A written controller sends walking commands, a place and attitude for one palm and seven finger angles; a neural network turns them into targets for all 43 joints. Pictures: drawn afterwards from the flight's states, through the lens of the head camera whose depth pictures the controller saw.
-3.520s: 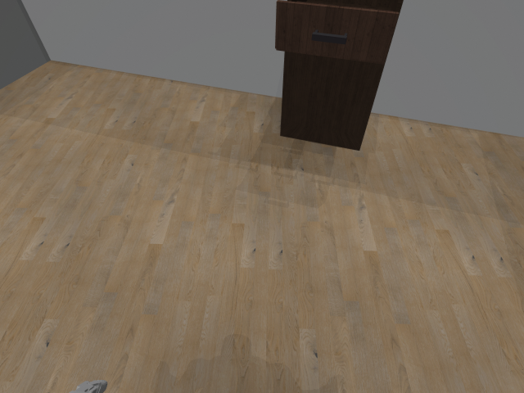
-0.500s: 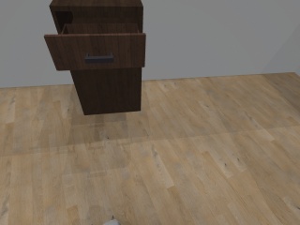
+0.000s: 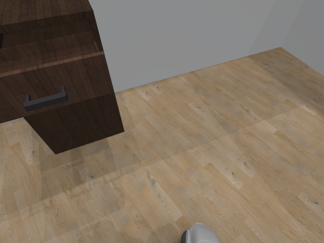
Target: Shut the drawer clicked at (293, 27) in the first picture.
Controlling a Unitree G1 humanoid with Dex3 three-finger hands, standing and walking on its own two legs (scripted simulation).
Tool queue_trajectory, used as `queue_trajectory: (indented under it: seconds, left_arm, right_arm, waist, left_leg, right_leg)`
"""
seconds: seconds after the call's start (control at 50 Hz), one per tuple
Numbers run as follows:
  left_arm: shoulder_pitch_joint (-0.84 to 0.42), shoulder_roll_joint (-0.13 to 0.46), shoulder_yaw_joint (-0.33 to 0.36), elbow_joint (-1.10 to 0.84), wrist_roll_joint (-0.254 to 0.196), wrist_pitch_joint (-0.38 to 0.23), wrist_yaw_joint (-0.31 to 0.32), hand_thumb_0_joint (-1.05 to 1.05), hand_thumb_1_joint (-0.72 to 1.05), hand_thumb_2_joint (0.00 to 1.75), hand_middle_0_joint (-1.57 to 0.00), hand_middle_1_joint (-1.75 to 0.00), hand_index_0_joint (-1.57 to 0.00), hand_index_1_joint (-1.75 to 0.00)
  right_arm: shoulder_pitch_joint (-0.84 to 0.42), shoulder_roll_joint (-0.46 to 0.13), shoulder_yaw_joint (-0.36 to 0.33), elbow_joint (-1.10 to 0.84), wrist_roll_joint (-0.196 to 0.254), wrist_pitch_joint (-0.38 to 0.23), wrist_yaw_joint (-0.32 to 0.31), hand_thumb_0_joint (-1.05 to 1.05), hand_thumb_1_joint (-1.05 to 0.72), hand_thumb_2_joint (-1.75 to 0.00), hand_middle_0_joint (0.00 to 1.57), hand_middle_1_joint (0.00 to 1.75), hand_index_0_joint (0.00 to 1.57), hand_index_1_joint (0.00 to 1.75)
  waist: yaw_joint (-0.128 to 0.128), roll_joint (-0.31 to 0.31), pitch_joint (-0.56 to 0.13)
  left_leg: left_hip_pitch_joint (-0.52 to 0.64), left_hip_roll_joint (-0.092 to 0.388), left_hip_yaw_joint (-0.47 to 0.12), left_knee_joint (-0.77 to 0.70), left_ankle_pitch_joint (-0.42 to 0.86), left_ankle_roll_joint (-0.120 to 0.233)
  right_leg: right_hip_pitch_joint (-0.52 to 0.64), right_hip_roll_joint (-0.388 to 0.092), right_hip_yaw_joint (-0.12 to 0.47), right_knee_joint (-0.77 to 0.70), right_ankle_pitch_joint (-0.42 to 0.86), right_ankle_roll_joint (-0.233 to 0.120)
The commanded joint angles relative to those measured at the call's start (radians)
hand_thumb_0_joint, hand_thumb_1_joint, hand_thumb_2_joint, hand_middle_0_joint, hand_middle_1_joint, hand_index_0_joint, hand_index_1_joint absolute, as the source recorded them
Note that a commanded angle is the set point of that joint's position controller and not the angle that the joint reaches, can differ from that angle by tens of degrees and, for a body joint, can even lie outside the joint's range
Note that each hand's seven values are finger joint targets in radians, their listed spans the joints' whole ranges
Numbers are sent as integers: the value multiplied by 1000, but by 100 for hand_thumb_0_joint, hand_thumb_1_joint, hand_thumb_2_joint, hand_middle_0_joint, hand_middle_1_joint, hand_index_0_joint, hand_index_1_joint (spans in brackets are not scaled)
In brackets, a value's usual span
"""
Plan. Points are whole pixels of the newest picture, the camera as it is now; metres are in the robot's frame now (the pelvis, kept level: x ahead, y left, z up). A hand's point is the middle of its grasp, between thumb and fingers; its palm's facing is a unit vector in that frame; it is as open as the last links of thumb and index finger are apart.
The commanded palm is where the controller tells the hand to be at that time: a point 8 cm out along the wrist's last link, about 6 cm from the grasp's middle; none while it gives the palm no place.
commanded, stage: turn to face it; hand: left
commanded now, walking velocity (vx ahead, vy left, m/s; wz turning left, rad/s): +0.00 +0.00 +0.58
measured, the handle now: (46, 97) +0.56 +0.41 +0.00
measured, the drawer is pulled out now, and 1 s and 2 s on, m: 0.29 0.29 0.29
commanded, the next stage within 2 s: take the last steps up to it in 0.70 s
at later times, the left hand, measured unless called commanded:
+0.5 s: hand out of the picture +0.12 +0.21 -0.19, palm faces +0.27 -0.95 -0.15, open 7.3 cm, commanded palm none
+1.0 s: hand out of the picture +0.05 +0.18 -0.16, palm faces +0.36 -0.90 -0.23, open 7.4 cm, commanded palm none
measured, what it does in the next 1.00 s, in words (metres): steps on the spot, turning left: right foot, then left foot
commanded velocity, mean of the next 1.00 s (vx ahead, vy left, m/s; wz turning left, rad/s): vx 0.07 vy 0.00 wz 0.31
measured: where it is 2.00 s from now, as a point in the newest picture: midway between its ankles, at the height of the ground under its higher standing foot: (144, 227)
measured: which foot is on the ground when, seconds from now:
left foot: down 0.00-0.06, up 0.08-0.42, down 0.44-0.98, up 1.00-1.00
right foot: up 0.00-0.04, down 0.06-0.44, up 0.46-0.96, down 0.98-1.00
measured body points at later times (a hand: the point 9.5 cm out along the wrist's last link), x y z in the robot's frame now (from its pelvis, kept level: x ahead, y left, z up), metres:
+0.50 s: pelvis +0.07 +0.01 -0.01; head +0.07 +0.06 +0.44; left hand +0.10 +0.26 -0.18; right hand +0.19 -0.22 -0.13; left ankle +0.09 +0.09 -0.73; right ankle +0.13 -0.11 -0.71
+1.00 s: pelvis +0.09 -0.01 +0.00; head +0.09 -0.02 +0.45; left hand +0.03 +0.22 -0.15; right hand +0.20 -0.22 -0.16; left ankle +0.09 +0.09 -0.73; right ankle +0.11 -0.12 -0.74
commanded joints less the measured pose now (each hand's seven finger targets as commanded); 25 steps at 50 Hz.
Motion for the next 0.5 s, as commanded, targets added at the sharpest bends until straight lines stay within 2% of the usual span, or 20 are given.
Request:
queue_trajectory:
  seconds: [0.0,0.02,0.04,0.06,0.08,0.1,0.12,0.14,0.16,0.2,0.24,0.32,0.34,0.36,0.38,0.4,0.42,0.44,0.46,0.48]
  left_arm:
    - [229,68,-4,11,8,-69,20,0,90,90,-20,-30,-20,-30]
    - [321,174,17,45,9,-87,36,0,90,90,-20,-30,-20,-30]
    - [365,236,17,58,-13,-87,36,0,90,90,-20,-30,-20,-30]
    - [302,219,11,40,-18,-83,46,0,90,90,-20,-30,-20,-30]
    - [217,208,8,16,-14,-79,50,0,90,90,-20,-30,-20,-30]
    - [129,158,-7,-2,-13,-73,56,0,90,90,-20,-30,-20,-30]
    - [68,128,-17,-20,-12,-67,62,0,90,90,-20,-30,-20,-30]
    - [18,112,-21,-34,-10,-62,64,0,90,90,-20,-30,-20,-30]
    - [-21,116,-19,-44,-6,-58,66,0,90,90,-20,-30,-20,-30]
    - [-38,111,-18,-59,-7,-48,66,0,90,90,-20,-30,-20,-30]
    - [-29,112,-8,-67,-2,-36,67,0,90,90,-20,-30,-20,-30]
    - [-2,148,1,-76,1,-21,68,0,90,90,-20,-30,-20,-30]
    - [-5,155,4,-79,0,-18,68,0,90,90,-20,-30,-20,-30]
    - [-5,153,4,-80,-2,-13,68,0,90,90,-20,-30,-20,-30]
    - [-1,142,2,-88,-10,-6,64,0,90,90,-20,-30,-20,-30]
    - [21,103,-4,-102,-17,4,57,0,90,90,-20,-30,-20,-30]
    - [-3,57,-14,-145,-21,9,51,0,90,90,-20,-30,-20,-30]
    - [-62,81,-13,-154,-5,16,51,0,90,90,-20,-30,-20,-30]
    - [-55,82,-6,-150,-3,12,48,0,90,90,-20,-30,-20,-30]
    - [-15,93,-2,-125,-4,8,42,0,90,90,-20,-30,-20,-30]
  right_arm:
    - [10,-171,-31,-24,12,-9,-7,0,-90,-90,20,30,20,30]
    - [71,-105,-21,-29,26,-10,0,0,-90,-90,20,30,20,30]
    - [87,-94,-15,-39,32,3,-7,0,-90,-90,20,30,20,30]
    - [45,-84,-15,-55,36,20,-18,0,-90,-90,20,30,20,30]
    - [28,-82,-13,-58,30,31,-18,0,-90,-90,20,30,20,30]
    - [0,-99,-17,-51,22,44,-16,0,-90,-90,20,30,20,30]
    - [-15,-96,-16,-48,17,57,-13,0,-90,-90,20,30,20,30]
    - [-4,-84,-15,-44,14,71,-11,0,-90,-90,20,30,20,30]
    - [24,-80,-18,-42,14,79,-6,0,-90,-90,20,30,20,30]
    - [24,-83,-17,-56,9,94,0,0,-90,-90,20,30,20,30]
    - [-20,-93,-20,-88,5,97,6,0,-90,-90,20,30,20,30]
    - [-110,-111,-22,-153,7,91,15,0,-90,-90,20,30,20,30]
    - [-104,-118,-23,-161,6,89,15,0,-90,-90,20,30,20,30]
    - [-86,-125,-24,-162,5,88,16,0,-90,-90,20,30,20,30]
    - [-61,-146,-27,-162,3,83,18,0,-90,-90,20,30,20,30]
    - [-54,-214,-41,-172,-3,77,17,0,-90,-90,20,30,20,30]
    - [-41,-306,-57,-200,-12,73,10,0,-90,-90,20,30,20,30]
    - [-60,-330,-64,-195,-13,69,-4,0,-90,-90,20,30,20,30]
    - [-103,-320,-61,-202,-8,65,-11,0,-90,-90,20,30,20,30]
    - [-162,-297,-51,-215,-4,59,-15,0,-90,-90,20,30,20,30]
  waist:
    - [146,26,-157]
    - [157,-197,-302]
    - [140,-207,-368]
    - [131,-147,-348]
    - [112,-217,-284]
    - [88,-169,-181]
    - [61,-100,-119]
    - [32,-78,-94]
    - [7,-87,-98]
    - [5,-112,-95]
    - [20,-129,-82]
    - [48,-116,-68]
    - [39,-108,-71]
    - [29,-79,-77]
    - [14,-17,-80]
    - [12,193,-58]
    - [-7,378,-25]
    - [-30,325,-31]
    - [7,274,-42]
    - [32,204,-74]
  left_leg:
    - [-165,158,-90,276,650,78]
    - [-387,47,-90,534,206,37]
    - [-455,-39,-207,765,-262,23]
    - [-465,-26,-325,843,-262,31]
    - [-496,-6,-360,883,-214,26]
    - [-492,16,-366,881,-153,22]
    - [-469,26,-367,853,-104,18]
    - [-444,26,-364,810,-69,12]
    - [-415,22,-352,765,-59,8]
    - [-407,12,-318,711,-25,2]
    - [-426,10,-297,623,-34,1]
    - [-402,-5,-258,433,-47,9]
    - [-371,-6,-252,368,-17,11]
    - [-312,-16,-245,277,38,14]
    - [-238,-19,-254,141,113,19]
    - [-220,90,-457,-7,130,69]
    - [-267,292,-757,-177,194,186]
    - [-318,315,-824,-223,154,238]
    - [-303,280,-781,-204,155,226]
    - [-251,239,-695,-178,196,212]
  right_leg:
    - [455,40,-25,-210,224,-31]
    - [732,-207,232,-192,587,-101]
    - [764,-360,350,-223,936,-198]
    - [665,-376,331,-265,919,-216]
    - [564,-373,338,-319,719,-210]
    - [433,-340,271,-365,547,-183]
    - [313,-316,197,-401,413,-160]
    - [233,-293,134,-429,317,-138]
    - [198,-284,88,-440,240,-123]
    - [166,-269,38,-470,92,-116]
    - [188,-273,24,-478,-16,-113]
    - [223,-291,12,-432,-56,-112]
    - [219,-292,2,-403,-72,-103]
    - [207,-271,-26,-347,-93,-80]
    - [162,-238,-53,-256,-125,-43]
    - [61,-136,-92,-100,-232,14]
    - [-34,-20,-84,105,-400,70]
    - [-33,-4,34,295,-412,57]
    - [-72,-6,89,378,-358,54]
    - [-85,-8,110,418,-282,57]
